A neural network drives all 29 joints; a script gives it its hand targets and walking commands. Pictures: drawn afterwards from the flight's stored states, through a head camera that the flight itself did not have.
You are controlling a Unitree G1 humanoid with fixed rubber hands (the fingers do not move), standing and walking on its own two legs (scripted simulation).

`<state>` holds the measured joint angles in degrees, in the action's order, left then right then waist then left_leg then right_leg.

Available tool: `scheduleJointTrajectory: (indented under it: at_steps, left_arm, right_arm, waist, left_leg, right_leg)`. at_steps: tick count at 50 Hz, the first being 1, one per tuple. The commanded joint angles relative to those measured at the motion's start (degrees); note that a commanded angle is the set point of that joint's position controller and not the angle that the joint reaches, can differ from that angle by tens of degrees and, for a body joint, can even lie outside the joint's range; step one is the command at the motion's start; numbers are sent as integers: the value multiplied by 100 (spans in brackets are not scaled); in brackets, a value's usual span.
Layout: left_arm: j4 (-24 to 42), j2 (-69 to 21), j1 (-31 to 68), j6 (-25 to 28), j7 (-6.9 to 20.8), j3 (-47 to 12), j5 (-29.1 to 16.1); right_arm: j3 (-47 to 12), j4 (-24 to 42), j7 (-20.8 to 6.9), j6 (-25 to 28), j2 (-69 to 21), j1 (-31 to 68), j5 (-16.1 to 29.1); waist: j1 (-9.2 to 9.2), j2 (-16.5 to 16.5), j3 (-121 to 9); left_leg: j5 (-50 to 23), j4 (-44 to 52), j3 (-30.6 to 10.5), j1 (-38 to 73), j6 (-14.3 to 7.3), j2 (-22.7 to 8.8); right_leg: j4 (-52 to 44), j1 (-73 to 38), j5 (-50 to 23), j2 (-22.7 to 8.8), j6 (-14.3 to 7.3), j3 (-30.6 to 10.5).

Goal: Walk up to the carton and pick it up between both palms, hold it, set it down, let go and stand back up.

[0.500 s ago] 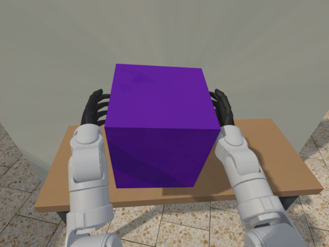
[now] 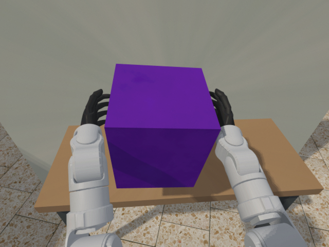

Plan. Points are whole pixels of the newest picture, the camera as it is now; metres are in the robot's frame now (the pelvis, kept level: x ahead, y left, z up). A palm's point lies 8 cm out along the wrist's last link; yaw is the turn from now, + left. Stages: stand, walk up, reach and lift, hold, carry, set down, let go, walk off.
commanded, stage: hold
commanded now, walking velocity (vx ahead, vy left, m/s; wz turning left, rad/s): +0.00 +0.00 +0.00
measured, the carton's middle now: (157, 130) +0.39 +0.01 +0.13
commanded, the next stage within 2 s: set down in 0.12 s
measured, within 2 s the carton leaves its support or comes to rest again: neither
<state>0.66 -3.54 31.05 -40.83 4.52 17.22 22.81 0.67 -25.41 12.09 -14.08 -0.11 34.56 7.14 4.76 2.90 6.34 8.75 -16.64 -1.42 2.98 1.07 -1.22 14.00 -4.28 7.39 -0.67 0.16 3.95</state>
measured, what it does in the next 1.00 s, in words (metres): stands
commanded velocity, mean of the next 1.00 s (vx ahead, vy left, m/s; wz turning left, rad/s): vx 0.00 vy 0.00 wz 0.00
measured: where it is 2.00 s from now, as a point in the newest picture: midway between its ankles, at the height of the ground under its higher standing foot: outside the picture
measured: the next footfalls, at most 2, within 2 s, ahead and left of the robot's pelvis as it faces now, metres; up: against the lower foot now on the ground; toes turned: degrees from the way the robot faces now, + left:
none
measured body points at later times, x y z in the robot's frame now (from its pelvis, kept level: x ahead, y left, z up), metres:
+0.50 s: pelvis +0.01 +0.00 +0.00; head -0.02 +0.02 +0.45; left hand +0.39 +0.16 +0.20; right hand +0.38 -0.15 +0.17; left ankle +0.02 +0.13 -0.75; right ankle +0.02 -0.12 -0.75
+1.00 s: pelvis +0.03 +0.00 +0.00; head +0.02 +0.02 +0.45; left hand +0.41 +0.16 +0.14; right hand +0.40 -0.15 +0.14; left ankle +0.02 +0.13 -0.75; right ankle +0.02 -0.12 -0.75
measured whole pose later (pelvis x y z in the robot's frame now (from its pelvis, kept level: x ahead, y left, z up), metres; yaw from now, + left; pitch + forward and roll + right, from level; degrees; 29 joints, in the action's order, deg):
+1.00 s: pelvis +0.03 +0.00 +0.00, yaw +1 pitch -8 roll -1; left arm -12.8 -3.8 27.6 -20.2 2.1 15.0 20.4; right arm 4.6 -34.5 11.1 8.4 -1.3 29.2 1.1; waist 3.9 2.6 6.6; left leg 11.1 -17.0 -2.4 2.6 0.9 -0.9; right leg 12.2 -5.4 8.9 -1.0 0.8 5.2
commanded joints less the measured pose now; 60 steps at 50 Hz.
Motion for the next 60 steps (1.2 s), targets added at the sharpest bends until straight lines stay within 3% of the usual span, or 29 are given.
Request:
scheduleJointTrajectory:
  at_steps: [1,11,17,20,27,34,38,42,46,51,56,60]
  left_arm:
    - [449,-2355,3124,347,830,-2409,-900]
    - [515,-2422,3201,493,830,-2654,-993]
    - [-287,-2307,3192,816,980,-2123,-670]
    - [-575,-2315,3083,1054,1028,-1982,-543]
    - [-703,-2477,2862,1746,870,-2202,-593]
    - [-490,-2540,2612,2195,646,-2602,-736]
    - [-364,-2555,2557,2310,582,-2792,-787]
    - [-361,-2559,2641,2418,554,-2848,-800]
    - [-661,-2567,2772,2506,556,-2714,-756]
    - [-1443,-2592,2991,2595,607,-2269,-608]
    - [-2198,-2673,3456,2858,579,-1823,-494]
    - [-2617,-2803,3852,3198,442,-1617,-461]
  right_arm:
    - [-1946,1412,-729,336,-2566,3506,286]
    - [-1917,1653,-795,470,-2594,3565,182]
    - [-1350,1106,-908,880,-2493,3454,-435]
    - [-1123,969,-970,1243,-2453,3408,-736]
    - [-1153,763,-988,2105,-2427,3201,-989]
    - [-1670,631,-902,2514,-2520,2887,-768]
    - [-1897,693,-826,2601,-2546,2809,-597]
    - [-1922,652,-768,2631,-2572,2742,-583]
    - [-1683,424,-775,2625,-2533,2707,-767]
    - [-1066,-180,-908,2623,-2431,2776,-1225]
    - [-388,-763,-1114,2750,-2454,3143,-1664]
    - [-3,-1139,-1271,2906,-2652,3484,-1911]
  waist:
    - [32,-338,-2109]
    - [-3,-449,-2281]
    - [-33,-279,-1574]
    - [-76,-261,-1515]
    - [-118,-239,-2082]
    - [-213,-241,-2623]
    - [-174,-316,-2807]
    - [-80,-366,-2833]
    - [-9,-346,-2598]
    - [-15,-230,-2050]
    - [-180,-216,-1966]
    - [-381,-315,-2261]
  left_leg:
    - [-1173,136,526,113,34,372]
    - [-1041,126,507,286,17,434]
    - [-53,439,615,-116,-62,370]
    - [41,474,687,-145,-71,331]
    - [-1136,143,736,277,82,251]
    - [-2304,-125,689,311,196,256]
    - [-2480,-176,630,98,224,301]
    - [-2368,-147,573,-61,237,323]
    - [-2056,-49,567,-79,235,305]
    - [-1287,195,658,-107,176,239]
    - [-684,378,798,-153,126,186]
    - [-696,363,889,-61,135,165]
  right_leg:
    - [-14,-658,-724,320,168,286]
    - [-25,-525,-734,320,135,346]
    - [-115,-380,64,232,118,427]
    - [-96,-404,130,208,115,480]
    - [35,-622,-973,250,147,565]
    - [248,-1254,-2485,225,257,498]
    - [374,-1637,-3163,160,288,420]
    - [413,-1751,-3362,113,295,392]
    - [317,-1506,-2906,122,280,429]
    - [84,-990,-1704,150,209,504]
    - [-76,-589,-670,164,130,528]
    - [-112,-357,-334,190,101,512]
